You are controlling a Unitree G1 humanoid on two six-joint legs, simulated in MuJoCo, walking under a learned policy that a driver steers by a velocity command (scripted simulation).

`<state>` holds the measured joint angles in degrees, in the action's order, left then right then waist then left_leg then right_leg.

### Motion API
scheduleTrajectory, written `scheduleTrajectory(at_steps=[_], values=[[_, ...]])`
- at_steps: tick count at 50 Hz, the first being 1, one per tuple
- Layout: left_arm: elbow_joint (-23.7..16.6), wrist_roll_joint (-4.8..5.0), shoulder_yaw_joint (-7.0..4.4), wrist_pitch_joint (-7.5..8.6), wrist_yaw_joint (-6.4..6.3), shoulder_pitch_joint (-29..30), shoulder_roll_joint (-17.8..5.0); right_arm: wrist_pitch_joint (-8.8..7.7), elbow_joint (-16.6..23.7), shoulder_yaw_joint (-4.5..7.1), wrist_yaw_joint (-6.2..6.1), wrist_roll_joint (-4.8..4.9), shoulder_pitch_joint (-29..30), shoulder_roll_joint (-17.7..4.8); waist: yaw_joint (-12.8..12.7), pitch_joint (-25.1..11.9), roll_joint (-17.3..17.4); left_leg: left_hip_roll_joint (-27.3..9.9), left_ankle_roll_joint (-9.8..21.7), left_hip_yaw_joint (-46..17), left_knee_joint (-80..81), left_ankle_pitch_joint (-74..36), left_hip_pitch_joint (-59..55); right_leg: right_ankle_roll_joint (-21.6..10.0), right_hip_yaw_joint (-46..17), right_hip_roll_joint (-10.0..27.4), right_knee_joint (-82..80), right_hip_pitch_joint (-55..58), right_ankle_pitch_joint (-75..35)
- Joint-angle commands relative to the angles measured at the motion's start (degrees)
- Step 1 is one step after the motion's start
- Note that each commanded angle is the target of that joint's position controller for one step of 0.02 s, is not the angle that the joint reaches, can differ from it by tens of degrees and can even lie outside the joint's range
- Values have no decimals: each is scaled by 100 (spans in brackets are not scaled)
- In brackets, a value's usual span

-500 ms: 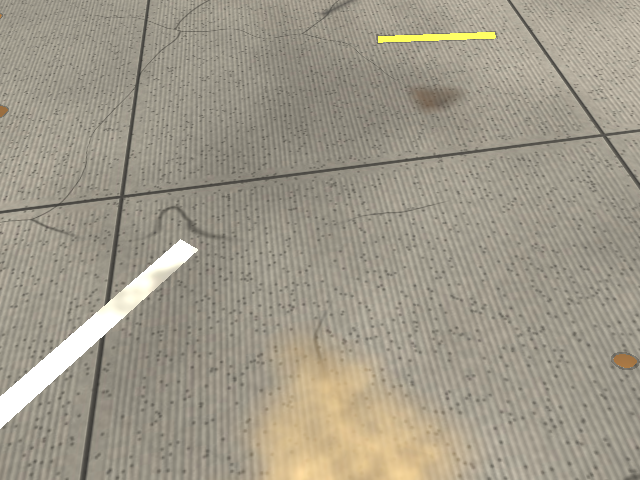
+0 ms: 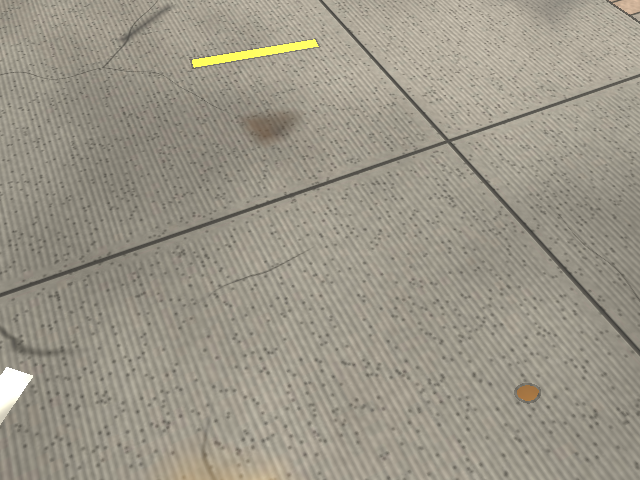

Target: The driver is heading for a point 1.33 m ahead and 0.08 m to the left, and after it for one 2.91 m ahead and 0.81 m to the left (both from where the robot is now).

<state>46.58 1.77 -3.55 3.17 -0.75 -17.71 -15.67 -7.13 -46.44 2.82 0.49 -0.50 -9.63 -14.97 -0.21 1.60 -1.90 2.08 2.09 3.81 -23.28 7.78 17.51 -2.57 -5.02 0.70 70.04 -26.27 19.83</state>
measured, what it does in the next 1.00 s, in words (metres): walks ahead: right foot, then left foot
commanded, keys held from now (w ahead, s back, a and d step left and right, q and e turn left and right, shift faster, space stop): w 0.58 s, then w+q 0.42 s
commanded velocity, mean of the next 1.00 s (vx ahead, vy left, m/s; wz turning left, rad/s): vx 0.50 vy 0.00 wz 0.00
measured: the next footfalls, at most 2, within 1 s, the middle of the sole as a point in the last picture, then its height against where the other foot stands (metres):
right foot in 0.36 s outside the picture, level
left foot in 0.94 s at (317, 385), level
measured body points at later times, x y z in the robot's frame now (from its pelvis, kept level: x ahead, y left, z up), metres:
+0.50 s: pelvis +0.27 -0.08 +0.00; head +0.29 -0.10 +0.45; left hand +0.42 +0.17 -0.10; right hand +0.31 -0.36 -0.14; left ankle +0.20 +0.08 -0.64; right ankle +0.31 -0.17 -0.74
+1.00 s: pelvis +0.55 -0.04 -0.02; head +0.59 -0.04 +0.43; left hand +0.57 +0.23 -0.15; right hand +0.74 -0.29 -0.12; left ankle +0.63 +0.04 -0.74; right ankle +0.36 -0.18 -0.65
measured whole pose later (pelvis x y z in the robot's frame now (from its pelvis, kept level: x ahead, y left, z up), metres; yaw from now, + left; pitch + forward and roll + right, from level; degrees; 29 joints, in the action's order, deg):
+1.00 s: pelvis +0.55 -0.04 -0.02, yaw +5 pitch +3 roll -1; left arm 48.9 0.5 -2.8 4.9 -0.6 -17.8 -15.3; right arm -4.1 -42.8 3.5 3.0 1.1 -6.5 -15.9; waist -1.2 2.3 0.2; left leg 3.3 6.2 2.1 -35.8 10.0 28.9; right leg 0.4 1.4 1.0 61.2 -11.3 28.6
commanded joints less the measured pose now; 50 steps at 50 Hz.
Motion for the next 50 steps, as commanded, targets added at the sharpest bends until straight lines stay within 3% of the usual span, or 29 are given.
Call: scheduleTrajectory(at_steps=[1,5,8,10,13,15,16,17,18,19,20,21,22,23,24,25,27,29,35,41,42,44,45,46,47,48,49,50], values=[[-444,11,-60,-23,30,-190,-146,-100,113,128,29,3,-194,-477,-4,-243,570,-1615,980,-1477,1461,-319,-852,19,-183,660,-55,-970,-346],[-717,-82,7,-15,31,319,-82,-121,-131,212,58,31,-461,-744,24,-59,369,-1679,1186,-973,1680,-949,-969,75,-246,675,-1080,-1462,-986],[-888,-115,76,91,140,910,-67,-36,-195,212,37,105,-509,-854,163,36,391,-1471,1030,-458,1650,-1178,-1026,73,133,646,-2298,-1272,-1869],[-1009,-102,120,135,212,1360,-38,20,-270,207,31,155,-724,-943,344,108,425,-1419,937,-295,1567,-1048,-1044,85,440,543,-2883,-1012,-2100],[-1248,-43,114,145,283,1798,-149,125,-452,218,38,214,-1076,-1079,449,214,563,-1678,848,-393,1390,-907,-1518,-12,539,438,-3390,-970,-1692],[-1323,-52,68,160,314,1769,-288,211,-517,229,24,248,-1090,-1150,308,169,676,-1832,748,-414,1071,-1336,-1827,-180,646,298,-3676,-728,-1247],[-1251,-78,-2,172,313,1415,-403,251,-516,227,11,258,-982,-1192,29,-35,717,-1776,644,-290,615,-2123,-1829,-292,791,121,-3917,-121,-1258],[-1000,-109,-144,169,287,637,-630,282,-523,191,-5,245,-967,-1120,-364,-498,641,-1523,497,-31,-348,-2954,-1647,-436,948,-109,-4099,989,-1377],[-735,-124,-320,147,216,-419,-1023,270,-434,100,-33,154,-947,-919,-803,-1181,379,-1231,254,214,-1796,-2452,-736,-683,402,313,-3953,2605,-1529],[-651,-208,-464,112,162,-1017,-1751,154,-218,-126,13,48,-1455,-240,-626,-1938,-1103,-331,-151,302,-4211,437,1675,-1595,-2349,1915,-4329,4737,-870],[-633,-143,-354,131,172,-1151,-1348,-3,-337,-80,43,141,-1418,-480,-685,-2493,-1079,-142,-113,-733,-5219,2408,2389,-1854,-3871,2317,-5203,4900,-652],[-661,-162,-234,163,197,-746,-1032,-64,-164,47,71,323,-959,-880,-599,-1620,-780,-479,-5,-839,-5472,2097,2894,-1553,-3014,2101,-5219,4286,-816],[-730,-145,-165,171,209,-291,-796,-68,-68,32,50,319,-605,-839,-431,-1115,-474,-757,48,-712,-5216,1578,2806,-1361,-2132,1828,-5247,3478,-1257],[-755,-155,-108,183,243,81,-594,-29,-65,42,22,210,-458,-766,-240,-741,-182,-934,24,-677,-4833,1206,2554,-1240,-1556,1565,-5421,2722,-1678],[-775,-180,-67,219,260,294,-431,54,-94,78,10,155,-557,-737,-29,-624,-272,-1091,16,-745,-4529,932,2160,-1138,-1174,1367,-5620,2235,-1870],[-753,-186,-73,250,272,377,-407,140,-135,66,17,148,-673,-624,88,-562,-304,-1113,-15,-738,-4387,750,1881,-1138,-992,1270,-5827,1931,-1902],[-629,-172,-110,337,264,309,-508,264,-148,51,-3,125,-706,-465,201,-422,-199,-1097,-95,-699,-4107,473,1836,-1213,-666,1219,-6069,1687,-2271],[-482,-179,-143,359,208,122,-598,306,-24,56,-27,80,-358,-442,154,-214,-92,-1105,-181,-711,-3584,24,2183,-1229,-443,1201,-6212,1735,-2463],[-154,-214,-177,326,67,-214,-748,283,217,2,87,157,589,-288,-218,124,-130,-846,-122,-632,-1863,-1486,2317,-868,450,1147,-6420,2111,-2157],[164,-151,-210,205,9,-453,-796,255,658,-25,294,174,1278,-266,-437,375,-92,-662,148,-450,-1164,-947,2632,-671,897,1505,-6013,3186,-2599],[173,-137,-222,168,-7,-409,-832,250,718,-19,337,170,1287,-281,-401,351,-127,-605,220,-335,-1120,-681,2547,-616,971,1541,-5829,3301,-3008],[117,-135,-259,93,-58,-234,-1001,259,766,60,377,159,997,-433,-175,27,-321,-268,410,62,-1136,-96,1834,-462,1186,1505,-5107,3387,-4957],[85,-138,-273,37,-95,-162,-1071,276,681,160,368,161,475,-593,117,-324,-400,-18,531,249,-1117,66,1110,-358,1323,1424,-4347,3329,-5902],[37,-135,-251,-9,-133,-107,-1052,288,461,332,324,173,-431,-877,580,-807,-265,238,725,274,-831,-166,-175,-177,1508,1175,-3121,2882,-6064],[-126,-220,-171,36,-164,-201,-926,330,321,519,204,159,-1362,-1427,896,-1440,468,-681,1133,-1217,-758,-356,-2014,67,1544,903,-1245,1379,-4250],[-337,-340,119,238,-19,-835,-14,292,364,554,206,178,-1327,-1842,230,-2095,1778,-2060,2285,-4552,-94,582,-3938,413,807,-394,654,-1161,1167],[-366,-112,18,473,77,-217,-589,285,377,439,187,171,-1562,-1337,693,-2378,1187,-2073,2174,-5047,520,1056,-4166,265,-205,-240,1154,-1805,1219],[-549,60,-31,582,113,300,-783,264,394,382,158,149,-1297,-1085,700,-1520,946,-1892,1874,-4140,565,654,-3555,140,-146,38,1017,-2192,705]])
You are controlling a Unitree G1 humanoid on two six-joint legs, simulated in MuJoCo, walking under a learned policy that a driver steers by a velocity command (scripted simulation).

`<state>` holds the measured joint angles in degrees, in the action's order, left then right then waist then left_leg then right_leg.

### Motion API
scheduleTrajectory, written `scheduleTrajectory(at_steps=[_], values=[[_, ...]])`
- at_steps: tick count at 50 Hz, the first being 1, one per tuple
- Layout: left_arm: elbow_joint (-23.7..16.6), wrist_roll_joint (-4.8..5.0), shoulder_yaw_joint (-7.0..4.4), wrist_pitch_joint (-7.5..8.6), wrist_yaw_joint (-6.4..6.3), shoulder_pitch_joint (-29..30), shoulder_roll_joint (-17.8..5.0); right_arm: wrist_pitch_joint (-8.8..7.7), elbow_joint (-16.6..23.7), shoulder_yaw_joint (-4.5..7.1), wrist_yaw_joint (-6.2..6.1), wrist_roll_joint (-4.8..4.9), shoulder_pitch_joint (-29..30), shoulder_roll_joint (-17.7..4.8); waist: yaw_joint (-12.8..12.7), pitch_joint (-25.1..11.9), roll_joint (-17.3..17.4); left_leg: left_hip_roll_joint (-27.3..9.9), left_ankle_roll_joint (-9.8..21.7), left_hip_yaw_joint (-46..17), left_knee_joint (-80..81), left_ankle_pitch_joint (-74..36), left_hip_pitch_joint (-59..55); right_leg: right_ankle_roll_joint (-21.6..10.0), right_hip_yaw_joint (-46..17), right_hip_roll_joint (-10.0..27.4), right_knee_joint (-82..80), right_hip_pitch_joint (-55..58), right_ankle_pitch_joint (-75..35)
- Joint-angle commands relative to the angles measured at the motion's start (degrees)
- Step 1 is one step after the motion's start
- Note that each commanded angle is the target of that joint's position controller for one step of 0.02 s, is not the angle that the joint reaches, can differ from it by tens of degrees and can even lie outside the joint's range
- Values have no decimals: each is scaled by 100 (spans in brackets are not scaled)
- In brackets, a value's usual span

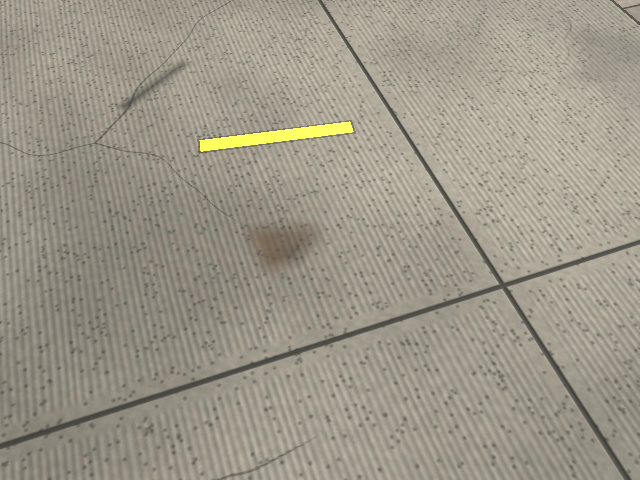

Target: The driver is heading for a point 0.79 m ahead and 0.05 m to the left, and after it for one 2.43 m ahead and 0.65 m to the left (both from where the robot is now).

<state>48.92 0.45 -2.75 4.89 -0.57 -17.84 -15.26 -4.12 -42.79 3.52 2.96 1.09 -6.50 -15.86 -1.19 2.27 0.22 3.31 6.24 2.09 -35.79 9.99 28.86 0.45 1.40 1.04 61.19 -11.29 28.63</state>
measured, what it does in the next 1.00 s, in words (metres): walks ahead: right foot, then left foot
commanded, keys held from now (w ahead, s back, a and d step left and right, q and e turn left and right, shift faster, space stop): w+q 0.22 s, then w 0.74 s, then w+e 0.04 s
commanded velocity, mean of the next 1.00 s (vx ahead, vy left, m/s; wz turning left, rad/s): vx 0.50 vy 0.00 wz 0.24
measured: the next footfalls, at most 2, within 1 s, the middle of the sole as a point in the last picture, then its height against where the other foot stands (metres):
right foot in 0.42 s outside the picture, level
left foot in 0.94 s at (245, 378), level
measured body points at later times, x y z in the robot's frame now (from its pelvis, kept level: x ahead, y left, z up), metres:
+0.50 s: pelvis +0.30 -0.02 +0.01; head +0.32 -0.02 +0.46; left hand +0.44 +0.26 -0.07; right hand +0.40 -0.28 -0.11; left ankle +0.12 +0.07 -0.65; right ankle +0.39 -0.10 -0.72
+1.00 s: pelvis +0.55 +0.08 +0.01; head +0.58 +0.10 +0.46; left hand +0.48 +0.35 -0.13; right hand +0.82 -0.10 -0.06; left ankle +0.61 +0.19 -0.72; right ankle +0.42 -0.10 -0.66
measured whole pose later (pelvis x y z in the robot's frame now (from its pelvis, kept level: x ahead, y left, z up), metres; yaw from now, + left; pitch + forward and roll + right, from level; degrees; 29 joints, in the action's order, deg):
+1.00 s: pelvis +0.55 +0.08 +0.01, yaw +13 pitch +3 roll -1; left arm 50.0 1.2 -2.5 3.9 0.2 -22.3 -16.8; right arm -5.1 -37.4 2.2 1.7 0.0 -3.7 -14.5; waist -3.6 1.1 -0.6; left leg 0.4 3.2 1.9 -32.4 8.6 26.6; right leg -0.9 -2.8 0.0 52.0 -11.5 27.3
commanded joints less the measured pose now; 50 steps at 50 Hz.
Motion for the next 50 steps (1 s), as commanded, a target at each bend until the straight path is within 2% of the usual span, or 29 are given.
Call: scheduleTrajectory(at_steps=[1,2,3,5,7,11,15,18,20,21,22,23,24,25,26,27,28,30,32,35,38,42,44,45,46,47,48,49,50], values=[[-827,115,-87,455,55,504,-771,-43,148,267,-104,6,-1200,-859,567,-1139,113,-1773,1259,-3280,1833,-134,-3786,-204,-734,271,1426,-3464,-665],[-822,-31,-135,434,6,598,-795,-30,263,217,-111,-18,-832,-693,345,-791,-87,-1566,1145,-2782,1929,-779,-2936,-151,-674,425,944,-3082,-897],[-848,-85,-174,361,0,502,-812,-26,366,170,-130,-85,-664,-587,137,-701,4,-1424,1130,-2529,2081,-1161,-2420,-108,-708,531,720,-2686,-1029],[-902,-131,-170,221,-8,372,-657,-35,423,191,-167,-66,-625,-638,-18,-586,127,-1289,1186,-2242,2263,-1613,-1892,49,-607,554,255,-2444,-1114],[-1031,-159,-137,139,-34,610,-531,-48,409,237,-236,-40,-759,-801,2,-425,144,-1146,1146,-1907,2349,-1900,-1527,214,-478,485,-364,-2465,-1528],[-1275,-140,-47,159,4,1513,-321,25,335,269,-344,33,-1113,-887,352,-312,347,-732,741,-1546,2191,-1454,-1307,290,-384,134,-2188,-2108,-3066],[-1398,-44,-47,252,142,2008,-408,62,162,222,-362,39,-1528,-797,624,-287,498,-998,629,-1848,1951,-923,-1807,175,-399,7,-3015,-1885,-3534],[-1462,-45,-120,323,204,2002,-603,98,110,228,-374,-2,-1585,-827,541,-246,606,-1305,535,-2255,1544,-1143,-2462,-91,-421,-12,-3324,-1873,-2853],[-1309,-65,-219,360,174,1341,-759,128,151,216,-368,-15,-1418,-800,150,-482,682,-1132,376,-2178,914,-2253,-2574,-365,-213,-156,-3670,-979,-2644],[-1185,-133,-303,381,141,592,-970,116,238,138,-348,-56,-1311,-621,-213,-1110,536,-843,208,-1925,-101,-2434,-2209,-680,-569,271,-3484,273,-2866],[-1072,-207,-427,370,115,-283,-1434,62,331,29,-345,-70,-1752,-327,-318,-2013,-447,-176,-162,-1356,-1977,-1054,-591,-1412,-2184,1394,-3345,2424,-2812],[-795,-84,-460,292,193,-748,-1398,-5,261,-42,-335,20,-2256,-212,-257,-2339,-1811,263,-410,-1132,-3340,2271,903,-1961,-4229,2169,-4051,3312,-1519],[-824,44,-331,266,193,-634,-934,-25,265,55,-320,88,-1789,-707,-398,-1600,-1105,-74,-380,-1380,-3860,2124,1551,-1732,-4193,2056,-4294,2862,-408],[-883,29,-262,213,172,-230,-751,-28,401,84,-310,71,-1184,-820,-380,-863,-582,-329,-380,-1134,-3860,1586,1693,-1513,-3416,1846,-4434,2058,-515],[-922,-26,-206,170,171,76,-661,-40,493,74,-301,-18,-850,-759,-250,-442,-277,-544,-390,-920,-3564,1183,1563,-1432,-2864,1604,-4614,1317,-1072],[-931,-70,-163,163,180,243,-566,-43,517,89,-287,-73,-778,-673,-97,-239,-267,-726,-410,-858,-3232,916,1366,-1391,-2502,1405,-4772,845,-1571],[-924,-103,-138,172,189,319,-521,-30,504,85,-276,-68,-878,-575,35,-247,-419,-837,-434,-810,-3014,773,1080,-1352,-2225,1244,-4899,554,-1905],[-845,-54,-144,203,200,295,-555,9,462,49,-270,-56,-995,-385,124,-305,-563,-893,-510,-646,-2651,647,884,-1408,-1781,1103,-5069,319,-2495],[-746,-23,-193,206,170,208,-739,14,573,6,-286,-96,-693,-291,87,-231,-482,-952,-613,-549,-2068,289,1016,-1465,-1463,1100,-5211,268,-3012],[-608,18,-218,141,125,36,-860,-30,675,-54,-262,-100,-158,-167,-88,-188,-410,-921,-661,-436,-952,-664,891,-1320,-990,943,-5266,319,-3290],[-433,70,-220,85,112,-276,-942,-73,790,-73,-201,-50,380,-140,-309,-94,-420,-749,-663,-299,-96,-1303,579,-1206,-757,893,-5197,398,-3176],[-226,100,-231,-22,97,-568,-1010,-124,1016,-45,-90,5,884,-237,-396,68,-469,-634,-488,-296,428,-1008,623,-1130,-923,1217,-4932,989,-3202],[-175,103,-262,-86,64,-530,-1102,-154,1033,-4,-52,-2,776,-350,-238,4,-531,-552,-329,-248,638,-617,336,-1026,-958,1332,-4646,1251,-3662],[-179,106,-273,-114,48,-420,-1159,-166,955,52,-58,-22,447,-452,-2,-180,-558,-415,-222,-118,800,-543,-212,-941,-849,1262,-4261,1259,-4420],[-187,99,-245,-135,35,-372,-1103,-160,738,169,-96,-52,-257,-656,354,-626,-472,-276,-64,13,935,-626,-1257,-811,-618,1011,-3455,1090,-5169],[-296,12,-150,-123,20,-306,-896,-148,521,292,-159,-104,-1277,-996,786,-1390,-218,-872,247,-574,689,-871,-2891,-604,-379,743,-2080,224,-4563],[-453,-31,49,-12,42,-891,-307,-106,431,428,-190,-195,-1881,-1597,697,-2231,1151,-2336,1129,-3027,868,-237,-5136,-164,-27,-147,203,-2130,-1971],[-345,41,25,99,80,-868,-493,-73,376,324,-181,-116,-2047,-1180,797,-2548,1396,-2665,1327,-4347,1601,471,-5271,-173,-804,-284,1065,-2973,437],[-459,201,-106,136,112,-390,-925,-69,384,220,-191,-90,-1681,-906,774,-1580,922,-2494,1029,-3539,1731,740,-4517,-225,-894,22,1393,-3427,129]])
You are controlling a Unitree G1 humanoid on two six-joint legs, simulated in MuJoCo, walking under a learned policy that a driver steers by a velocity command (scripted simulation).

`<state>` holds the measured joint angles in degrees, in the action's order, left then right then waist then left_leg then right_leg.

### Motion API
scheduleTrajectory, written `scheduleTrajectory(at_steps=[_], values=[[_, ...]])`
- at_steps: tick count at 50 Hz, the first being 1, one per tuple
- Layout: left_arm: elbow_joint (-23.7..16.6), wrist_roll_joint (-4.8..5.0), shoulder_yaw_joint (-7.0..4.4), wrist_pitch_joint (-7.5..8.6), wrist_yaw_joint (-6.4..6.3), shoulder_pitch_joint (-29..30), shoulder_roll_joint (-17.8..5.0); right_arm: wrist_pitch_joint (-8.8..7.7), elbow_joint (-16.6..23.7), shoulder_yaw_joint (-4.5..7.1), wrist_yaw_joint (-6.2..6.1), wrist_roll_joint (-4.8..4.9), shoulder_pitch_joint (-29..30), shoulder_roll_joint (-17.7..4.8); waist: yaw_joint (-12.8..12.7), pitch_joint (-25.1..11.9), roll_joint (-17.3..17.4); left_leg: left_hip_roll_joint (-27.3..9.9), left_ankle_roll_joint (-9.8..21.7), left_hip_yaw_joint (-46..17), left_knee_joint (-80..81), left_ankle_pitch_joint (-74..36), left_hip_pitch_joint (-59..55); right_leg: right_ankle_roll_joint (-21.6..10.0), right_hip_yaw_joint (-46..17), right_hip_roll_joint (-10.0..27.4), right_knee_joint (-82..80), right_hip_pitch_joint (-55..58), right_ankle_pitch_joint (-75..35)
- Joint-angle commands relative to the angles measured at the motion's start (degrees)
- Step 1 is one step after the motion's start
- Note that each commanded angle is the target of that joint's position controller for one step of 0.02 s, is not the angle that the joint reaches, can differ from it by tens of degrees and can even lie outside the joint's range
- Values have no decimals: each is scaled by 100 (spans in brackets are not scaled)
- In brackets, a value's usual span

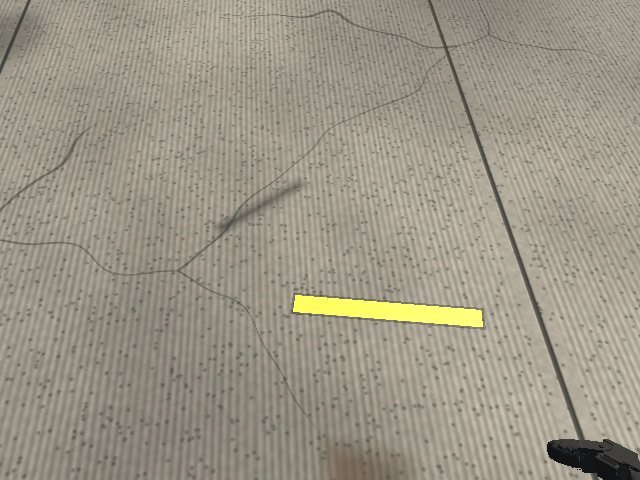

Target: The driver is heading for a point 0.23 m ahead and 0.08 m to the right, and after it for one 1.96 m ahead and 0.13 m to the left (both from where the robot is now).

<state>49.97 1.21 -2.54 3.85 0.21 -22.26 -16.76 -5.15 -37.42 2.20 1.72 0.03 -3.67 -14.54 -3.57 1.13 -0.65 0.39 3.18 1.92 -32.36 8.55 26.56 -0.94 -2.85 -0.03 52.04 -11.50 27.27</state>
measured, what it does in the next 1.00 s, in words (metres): walks ahead: right foot, then left foot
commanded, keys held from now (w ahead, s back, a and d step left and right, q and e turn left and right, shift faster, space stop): w+e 0.40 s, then w+q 0.14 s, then q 0.46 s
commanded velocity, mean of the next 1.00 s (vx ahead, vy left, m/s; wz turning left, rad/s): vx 0.37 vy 0.00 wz -0.02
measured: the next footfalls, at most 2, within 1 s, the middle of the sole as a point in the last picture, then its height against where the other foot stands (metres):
right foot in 0.48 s outside the picture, level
left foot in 0.96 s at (337, 408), level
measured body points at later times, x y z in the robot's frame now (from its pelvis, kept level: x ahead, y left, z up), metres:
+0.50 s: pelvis +0.27 -0.05 -0.01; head +0.30 -0.06 +0.44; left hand +0.53 +0.14 -0.09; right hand +0.22 -0.33 -0.14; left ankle +0.10 +0.10 -0.71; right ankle +0.36 -0.16 -0.73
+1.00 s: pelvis +0.47 -0.06 +0.00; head +0.51 -0.05 +0.44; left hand +0.61 +0.21 -0.13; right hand +0.61 -0.34 -0.10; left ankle +0.57 +0.02 -0.73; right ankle +0.36 -0.17 -0.69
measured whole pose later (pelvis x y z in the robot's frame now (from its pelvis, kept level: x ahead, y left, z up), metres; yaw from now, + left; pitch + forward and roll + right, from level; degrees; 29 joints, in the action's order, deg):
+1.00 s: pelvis +0.47 -0.06 +0.00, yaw -1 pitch +2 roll -2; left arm 46.4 -0.3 -4.1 0.6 -2.3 -7.2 -15.8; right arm -1.5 -41.9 4.4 1.6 -0.5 -9.2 -15.5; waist 0.5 3.2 -0.1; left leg 0.5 4.0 1.6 -34.4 8.1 27.9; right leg 1.3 8.6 1.6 47.3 -13.6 28.1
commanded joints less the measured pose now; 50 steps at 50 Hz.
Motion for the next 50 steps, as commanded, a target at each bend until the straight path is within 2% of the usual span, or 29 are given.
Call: scheduleTrajectory(at_steps=[1,2,3,4,6,9,14,17,20,22,23,24,25,26,27,28,29,30,31,33,35,38,40,44,46,47,48,49,50], values=[[-644,135,-127,232,32,413,-763,36,-109,291,-69,16,-1560,-872,850,-917,657,-1968,1130,-2733,1529,667,-3441,-102,-306,404,2098,-3322,-259],[-667,57,-139,187,16,587,-690,19,-118,235,-43,-10,-1218,-692,671,-496,460,-1723,1016,-2205,1773,358,-2698,-66,-234,572,1758,-3134,-632],[-628,21,-173,101,-3,496,-634,-33,-122,199,-25,-44,-995,-558,468,-316,594,-1535,908,-1778,1999,84,-2186,-39,-287,727,1510,-2797,-927],[-565,29,-161,13,-11,335,-511,-82,-162,210,-11,-60,-881,-542,345,-258,705,-1448,884,-1495,2197,-92,-1836,6,-293,762,1436,-2498,-1119],[-543,36,-154,-100,-32,278,-350,-177,-289,250,-17,-81,-865,-602,246,-147,605,-1422,917,-994,2418,-652,-1578,89,-345,749,1336,-2473,-1453],[-679,8,-174,-123,-44,651,-303,-204,-494,296,-91,-117,-1016,-707,304,-5,414,-1410,871,-426,2490,-1312,-1783,161,-515,700,727,-2922,-2233],[-959,-23,-95,-65,123,1518,-109,-137,-696,323,-192,-60,-1208,-882,624,228,305,-1330,637,343,2571,-1403,-2102,66,-32,598,-848,-2778,-3385],[-1250,-12,-58,-66,229,2030,-64,-21,-882,362,-223,1,-1519,-993,823,416,241,-1555,607,496,2398,-1583,-2778,-62,160,568,-1341,-3075,-3129],[-1507,-3,-87,-73,340,2211,-135,129,-961,403,-254,68,-1553,-1110,756,384,340,-1709,477,681,1890,-2667,-3316,-274,481,399,-1591,-3000,-2360],[-1530,-40,-157,-82,340,1896,-225,187,-1055,408,-269,112,-1642,-1211,472,30,523,-1734,442,675,1171,-4505,-3315,-512,734,5,-1667,-2046,-1697],[-1377,-38,-281,-82,311,1216,-426,227,-1102,395,-274,117,-1580,-1248,23,-340,529,-1614,363,744,345,-4975,-3196,-669,804,-217,-1955,-1117,-1733],[-1122,-24,-453,-83,224,281,-771,229,-1103,338,-287,122,-1533,-1177,-459,-820,385,-1395,203,863,-833,-4451,-2370,-862,593,-193,-2228,491,-2258],[-960,-138,-619,-104,105,-513,-1493,114,-910,142,-224,21,-1886,-640,-467,-1710,-673,-754,-85,898,-3108,-1624,-86,-1599,-1664,1406,-2089,2987,-2348],[-971,-111,-525,-66,85,-579,-1359,-48,-1053,27,-130,96,-2133,-397,-329,-2620,-1035,149,-200,-253,-4590,2574,1021,-2293,-4059,2534,-3032,3676,-2096],[-995,-144,-405,-30,94,-404,-966,-138,-931,230,-84,351,-1421,-1008,-567,-2042,-419,-117,-99,-954,-4875,2391,1482,-1898,-3278,2287,-3198,3160,-2077],[-1009,-178,-336,-7,85,86,-799,-154,-749,224,-88,412,-993,-973,-349,-1158,-426,-369,-80,-805,-4560,1960,1555,-1607,-2142,2085,-3241,2166,-2967],[-993,-179,-268,32,107,539,-571,-114,-796,224,-139,281,-927,-858,-52,-676,-149,-592,-143,-726,-4055,1631,1311,-1391,-1392,1791,-3327,1338,-3861],[-1019,-185,-216,77,116,864,-350,-13,-900,279,-181,190,-1090,-848,191,-443,-272,-716,-213,-720,-3729,1415,959,-1234,-807,1572,-3451,779,-4335],[-1013,-213,-208,125,123,1029,-281,111,-1025,279,-199,178,-1395,-742,376,-405,-402,-736,-280,-723,-3621,1218,507,-1153,-469,1457,-3610,343,-4626],[-945,-255,-228,217,107,1243,-321,296,-1153,264,-243,156,-1717,-521,590,-369,-345,-617,-424,-624,-3423,901,238,-1183,58,1401,-3817,-59,-5380],[-876,-278,-262,221,13,1389,-437,358,-998,253,-276,105,-1496,-443,643,-221,-393,-602,-532,-576,-2834,414,452,-1145,505,1354,-3937,-134,-5590],[-801,-238,-276,106,-154,1435,-509,333,-783,205,-193,45,-1016,-351,468,-243,-450,-578,-542,-287,-1578,-622,325,-988,1092,1150,-3910,45,-5278],[-704,-201,-303,16,-224,1304,-606,330,-611,194,-104,39,-721,-337,304,-324,-403,-537,-513,-186,-1053,-924,328,-994,1141,1286,-3811,411,-5197],[-595,-62,-360,-180,-272,1338,-721,381,-319,283,52,21,-555,-532,304,-288,-454,-457,-283,-77,-597,-300,411,-891,1074,1621,-3251,929,-5003],[-622,29,-387,-263,-316,1517,-761,387,-293,354,105,15,-834,-638,497,-327,-456,-255,-74,113,-285,56,82,-721,1098,1619,-2574,947,-5314],[-634,59,-377,-296,-336,1576,-713,356,-377,425,94,10,-1237,-741,710,-498,-301,-23,91,253,205,-335,-522,-522,1251,1388,-1847,826,-5421],[-610,-24,-356,-294,-322,1281,-644,323,-418,582,7,-20,-1638,-1184,833,-799,354,-155,365,-276,609,-2360,-1468,-125,1387,894,-683,360,-4552],[-811,-322,-229,-262,-261,1101,-250,336,-333,710,-130,-75,-1736,-1788,549,-1141,1767,-1486,1225,-2214,388,-5352,-2850,363,1409,14,1265,-1437,-403],[-858,-258,-168,-219,-170,977,-252,311,-168,618,-114,-171,-1693,-1670,538,-2209,1686,-2264,2232,-3851,770,-4602,-3591,457,127,-567,2577,-2240,1427]])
